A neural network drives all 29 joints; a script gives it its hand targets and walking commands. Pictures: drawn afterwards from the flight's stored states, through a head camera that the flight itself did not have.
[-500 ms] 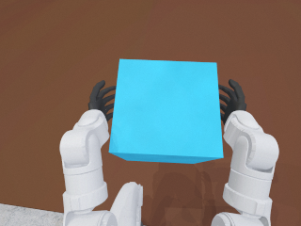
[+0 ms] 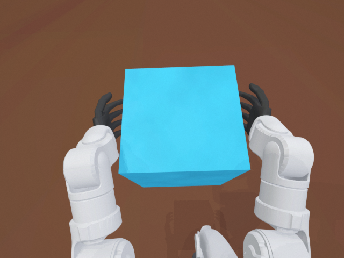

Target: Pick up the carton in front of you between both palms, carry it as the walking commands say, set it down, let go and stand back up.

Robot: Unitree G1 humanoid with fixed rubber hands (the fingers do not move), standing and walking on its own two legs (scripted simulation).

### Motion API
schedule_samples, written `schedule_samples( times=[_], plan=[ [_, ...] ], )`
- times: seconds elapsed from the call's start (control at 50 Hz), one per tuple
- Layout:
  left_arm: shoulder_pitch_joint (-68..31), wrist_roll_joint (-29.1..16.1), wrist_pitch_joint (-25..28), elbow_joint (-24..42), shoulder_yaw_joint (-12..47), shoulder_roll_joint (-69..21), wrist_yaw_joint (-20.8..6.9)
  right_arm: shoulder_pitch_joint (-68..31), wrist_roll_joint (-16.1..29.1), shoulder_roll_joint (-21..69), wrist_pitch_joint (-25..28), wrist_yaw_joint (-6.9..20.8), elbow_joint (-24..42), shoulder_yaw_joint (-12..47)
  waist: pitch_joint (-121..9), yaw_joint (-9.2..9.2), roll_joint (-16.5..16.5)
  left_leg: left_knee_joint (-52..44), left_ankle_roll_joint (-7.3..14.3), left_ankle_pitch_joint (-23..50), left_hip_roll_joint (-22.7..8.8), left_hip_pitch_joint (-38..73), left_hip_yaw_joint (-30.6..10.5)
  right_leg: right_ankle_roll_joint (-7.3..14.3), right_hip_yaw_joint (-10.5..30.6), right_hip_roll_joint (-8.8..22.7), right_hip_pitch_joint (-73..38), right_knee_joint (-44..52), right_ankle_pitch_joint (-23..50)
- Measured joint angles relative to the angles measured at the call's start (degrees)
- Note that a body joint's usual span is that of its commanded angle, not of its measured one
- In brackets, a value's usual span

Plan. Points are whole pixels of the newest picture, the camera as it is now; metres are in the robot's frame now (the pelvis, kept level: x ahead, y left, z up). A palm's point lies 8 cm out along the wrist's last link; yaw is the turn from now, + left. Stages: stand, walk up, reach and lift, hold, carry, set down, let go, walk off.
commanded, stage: carry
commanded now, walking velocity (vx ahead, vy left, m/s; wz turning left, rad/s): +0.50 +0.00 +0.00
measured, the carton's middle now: (180, 136) +0.38 -0.03 +0.08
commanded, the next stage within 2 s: none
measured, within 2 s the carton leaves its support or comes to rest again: neither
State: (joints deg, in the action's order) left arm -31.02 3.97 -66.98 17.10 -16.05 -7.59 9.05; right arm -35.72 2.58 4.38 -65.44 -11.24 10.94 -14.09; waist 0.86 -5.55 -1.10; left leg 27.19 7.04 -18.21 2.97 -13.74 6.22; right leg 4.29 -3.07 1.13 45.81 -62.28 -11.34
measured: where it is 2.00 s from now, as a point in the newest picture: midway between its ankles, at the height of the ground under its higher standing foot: (157, 116)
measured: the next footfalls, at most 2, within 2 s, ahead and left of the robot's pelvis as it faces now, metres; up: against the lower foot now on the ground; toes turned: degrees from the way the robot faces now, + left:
right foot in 0.20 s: +0.35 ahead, -0.08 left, +0.00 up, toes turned -4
left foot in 0.68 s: +0.64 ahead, +0.13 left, +0.00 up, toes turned +12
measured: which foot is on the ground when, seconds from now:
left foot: down 0.00-0.20, up 0.22-0.66, down 0.68-1.00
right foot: up 0.00-0.18, down 0.20-0.72, up 0.74-1.00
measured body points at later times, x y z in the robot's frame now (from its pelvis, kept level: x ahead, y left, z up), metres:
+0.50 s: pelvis +0.34 -0.02 +0.01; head +0.38 -0.02 +0.46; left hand +0.66 +0.16 +0.11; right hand +0.69 -0.14 +0.10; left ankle +0.40 +0.14 -0.68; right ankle +0.31 -0.07 -0.74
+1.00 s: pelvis +0.69 +0.04 +0.01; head +0.67 +0.05 +0.46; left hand +0.93 +0.19 +0.09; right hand +0.93 -0.11 +0.10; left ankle +0.60 +0.12 -0.74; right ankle +0.80 -0.11 -0.69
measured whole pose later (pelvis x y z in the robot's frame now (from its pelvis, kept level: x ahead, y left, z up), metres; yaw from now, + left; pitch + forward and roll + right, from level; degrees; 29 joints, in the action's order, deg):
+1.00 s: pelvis +0.69 +0.04 +0.01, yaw +1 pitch +4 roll -1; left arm 3.4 4.1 -68.4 29.8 -1.7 -7.6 6.9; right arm 2.6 -3.1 7.5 -66.6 -7.3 28.2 -2.1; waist -8.3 -1.0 0.0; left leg 13.8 1.7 -15.2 -1.6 -2.5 10.8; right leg -1.2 -7.0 5.9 33.5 -40.1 -8.3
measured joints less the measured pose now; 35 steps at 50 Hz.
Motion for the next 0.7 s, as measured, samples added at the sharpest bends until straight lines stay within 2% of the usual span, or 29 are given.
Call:
schedule_samples(
  times=[0.1, 0.18, 0.2, 0.22, 0.26, 0.28, 0.3, 0.34, 0.4, 0.52, 0.64, 0.68, 0.7],
  plan=[
    [-2.4, -1.2, -4.5, -2.1, 0.7, 2.1, 1.1, -2.1, -1.5, 0.0, -2.9, 1.0, -2.6, -1.2, -4.5, 2.44, 1.5, -6.4, -1.3, -3.4, 0.1, 9.9, -1.9, 0.0, -3.1, 0.3, -4.5, 20.8, 9.4],
    [-4.8, -2.5, -7.0, -5.8, 0.6, 3.2, 2.2, -2.6, -2.6, 0.0, -5.2, 1.1, -4.2, -2.3, -5.9, 3.98, 1.6, -5.5, -2.6, -7.9, -0.3, 16.4, -2.0, 0.6, -7.5, -1.8, -13.0, 32.8, 12.6],
    [-5.6, -2.6, -7.3, -7.1, 0.6, 3.1, 2.4, -2.5, -2.8, -0.1, -5.8, 1.1, -4.3, -2.8, -5.9, 4.38, 1.7, -1.3, -3.1, -9.3, -0.4, 16.4, -1.4, 0.7, -8.4, -2.2, -16.4, 35.3, 12.4],
    [-6.2, -2.6, -7.2, -8.4, 0.6, 2.8, 2.6, -2.3, -2.8, -0.5, -6.2, 1.1, -4.4, -3.2, -5.9, 5.2, 1.3, 5.7, -3.6, -10.2, -1.1, 14.8, -0.5, 1.7, -8.5, -2.7, -18.5, 35.5, 7.9],
    [-7.3, -2.2, -6.9, -10.4, 0.3, 2.2, 2.9, -2.5, -2.8, -1.0, -6.3, 1.3, -5.3, -3.9, -4.8, 7.14, 0.1, 27.3, -5.1, -6.9, -1.3, 6.1, -2.8, 3.0, -8.8, -3.2, -18.5, 31.4, 3.1],
    [-7.4, -2.2, -6.8, -11.1, 0.1, 2.0, 2.9, -2.2, -3.0, -0.8, -6.3, 1.4, -5.5, -4.2, -4.1, 7.89, 0.3, 36.5, -5.1, -6.2, -0.7, 1.5, -4.0, 3.4, -8.5, -3.3, -19.1, 31.1, 2.6],
    [-7.1, -2.3, -6.8, -11.4, -0.2, 1.8, 3.0, -1.7, -3.4, -0.3, -6.3, 1.5, -5.6, -4.5, -3.6, 8.46, 0.5, 42.5, -4.8, -4.9, -0.6, -2.6, -4.5, 3.3, -8.2, -3.3, -20.2, 31.7, 2.6],
    [-5.7, -2.5, -6.4, -11.1, -0.8, 1.4, 2.9, -0.7, -4.7, 1.5, -5.9, 1.7, -5.1, -5.2, -2.6, 9.01, 1.0, 45.9, -4.5, -2.1, -1.5, -9.7, -4.9, 2.9, -7.5, -3.3, -22.9, 34.1, 2.0],
    [-2.7, -2.2, -4.6, -10.0, -1.5, 0.1, 2.3, 2.1, -7.0, 3.9, -4.3, 2.7, -3.6, -5.4, -2.0, 8.86, 1.3, 39.3, -5.3, 0.3, -4.1, -17.1, -4.9, 2.3, -6.8, -3.0, -27.0, 38.6, 1.2],
    [7.9, 0.1, -0.1, -4.1, -0.1, -4.0, -1.0, 13.6, -8.7, 6.9, -0.2, 4.7, 2.9, -2.3, -2.6, 7.06, 1.6, 16.3, -7.8, 6.1, -7.2, -21.7, -2.5, 0.5, -5.1, -1.9, -36.3, 46.3, -1.5],
    [17.8, -0.7, 0.5, 4.0, 8.3, -0.8, -1.9, 23.6, -6.1, 3.7, 0.4, 3.6, 11.0, 5.6, -3.0, 5.02, 1.4, 0.7, -7.6, 15.4, -5.3, -17.5, 2.5, -2.3, -4.2, -0.7, -46.0, 47.8, -8.6],
    [21.0, -0.8, 0.3, 6.8, 9.6, -0.2, -2.0, 25.6, -5.6, 3.4, 0.0, 3.4, 12.9, 7.3, -3.8, 5.13, 1.2, -4.6, -6.8, 17.1, -4.3, -12.7, 5.2, -3.3, -4.5, -0.1, -46.8, 41.5, -13.3],
    [22.3, -0.8, 0.2, 7.6, 9.7, 0.0, -2.1, 26.7, -5.6, 3.3, 0.3, 3.3, 12.9, 8.3, -4.3, 4.83, 2.5, -3.6, -5.2, 15.8, -3.5, -11.7, 6.3, -3.7, -4.8, 1.5, -45.2, 34.8, -13.9]
  ],
)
